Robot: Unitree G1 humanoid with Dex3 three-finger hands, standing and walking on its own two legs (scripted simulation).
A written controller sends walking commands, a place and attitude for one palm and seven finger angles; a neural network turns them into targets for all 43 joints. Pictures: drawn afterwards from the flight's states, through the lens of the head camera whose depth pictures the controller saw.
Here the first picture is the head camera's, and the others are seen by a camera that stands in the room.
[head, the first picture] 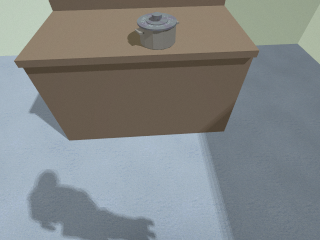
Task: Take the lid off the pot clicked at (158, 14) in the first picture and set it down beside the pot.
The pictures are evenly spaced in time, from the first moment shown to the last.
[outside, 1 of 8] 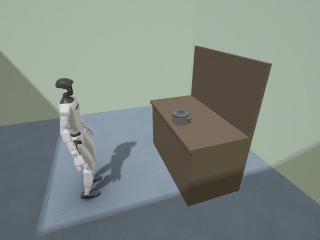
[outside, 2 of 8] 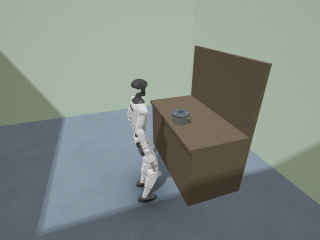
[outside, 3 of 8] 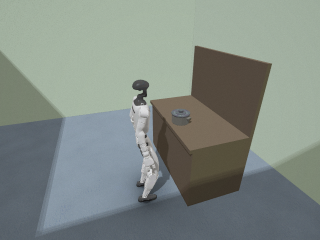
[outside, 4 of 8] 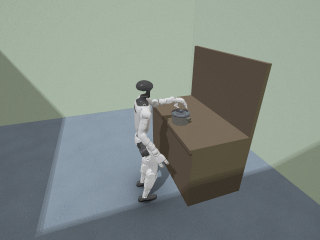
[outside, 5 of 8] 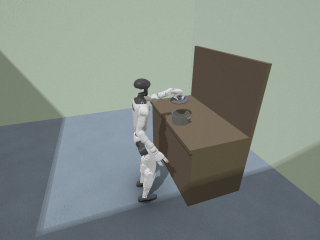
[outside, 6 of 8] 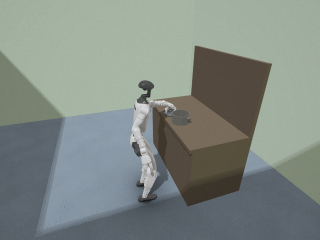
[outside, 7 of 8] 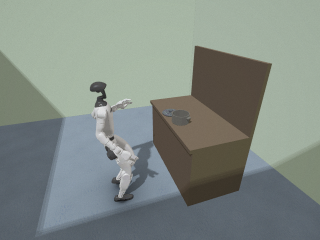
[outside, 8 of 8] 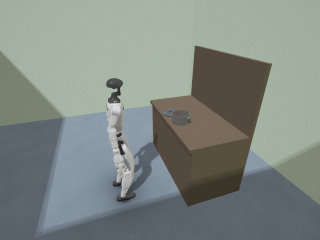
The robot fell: no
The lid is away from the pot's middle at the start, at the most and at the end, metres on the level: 0.00 0.23 0.23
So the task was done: yes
